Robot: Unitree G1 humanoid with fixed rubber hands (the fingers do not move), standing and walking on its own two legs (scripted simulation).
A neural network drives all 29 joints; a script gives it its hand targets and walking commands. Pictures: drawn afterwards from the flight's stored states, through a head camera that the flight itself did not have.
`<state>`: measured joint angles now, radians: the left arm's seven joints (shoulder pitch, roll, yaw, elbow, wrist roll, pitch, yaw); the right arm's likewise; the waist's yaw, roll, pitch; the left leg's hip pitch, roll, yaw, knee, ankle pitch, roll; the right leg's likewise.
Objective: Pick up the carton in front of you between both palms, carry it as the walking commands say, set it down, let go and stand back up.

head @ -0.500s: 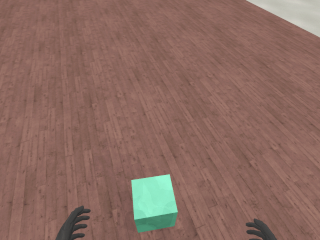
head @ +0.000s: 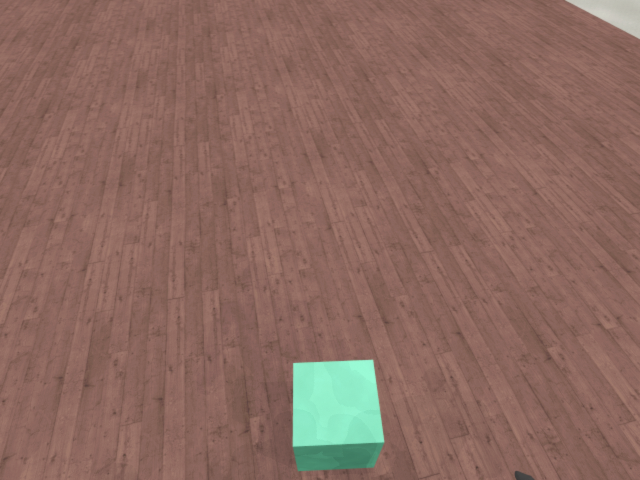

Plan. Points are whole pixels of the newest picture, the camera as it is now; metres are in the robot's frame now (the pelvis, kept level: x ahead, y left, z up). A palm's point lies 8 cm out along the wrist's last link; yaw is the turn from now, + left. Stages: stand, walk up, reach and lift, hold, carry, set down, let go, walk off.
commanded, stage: stand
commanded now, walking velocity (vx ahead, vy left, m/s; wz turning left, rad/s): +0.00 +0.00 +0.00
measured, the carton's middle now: (334, 416) +0.40 +0.00 -0.62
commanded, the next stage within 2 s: none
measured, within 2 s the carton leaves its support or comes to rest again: neither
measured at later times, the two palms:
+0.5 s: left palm out of the picture +0.01 +0.27 -0.11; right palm out of the picture +0.07 -0.26 -0.10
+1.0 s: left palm out of the picture -0.04 +0.26 -0.12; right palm out of the picture +0.05 -0.26 -0.10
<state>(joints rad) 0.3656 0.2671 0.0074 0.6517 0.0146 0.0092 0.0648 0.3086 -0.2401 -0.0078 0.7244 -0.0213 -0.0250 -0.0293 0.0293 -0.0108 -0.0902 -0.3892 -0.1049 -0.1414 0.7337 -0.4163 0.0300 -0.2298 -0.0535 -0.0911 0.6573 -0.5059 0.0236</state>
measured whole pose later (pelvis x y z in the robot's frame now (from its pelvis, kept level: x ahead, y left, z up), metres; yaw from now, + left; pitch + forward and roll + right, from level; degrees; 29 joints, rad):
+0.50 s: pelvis -0.02 +0.00 +0.00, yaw +3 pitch +3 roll -1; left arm 0.39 0.28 0.02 0.73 0.02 0.04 0.06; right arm 0.33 -0.25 -0.01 0.75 -0.02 0.01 -0.04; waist 0.02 -0.01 -0.04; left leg -0.37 -0.11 -0.19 0.72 -0.38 0.02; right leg -0.18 -0.05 -0.14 0.61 -0.47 0.02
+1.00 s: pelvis -0.03 -0.01 +0.01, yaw +4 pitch +1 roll -1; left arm 0.39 0.27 0.02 0.84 0.03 0.04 0.05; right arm 0.32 -0.24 0.00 0.79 -0.02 0.01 -0.04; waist 0.03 -0.01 -0.01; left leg -0.35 -0.10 -0.20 0.68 -0.34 0.01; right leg -0.15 -0.04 -0.16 0.58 -0.44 0.00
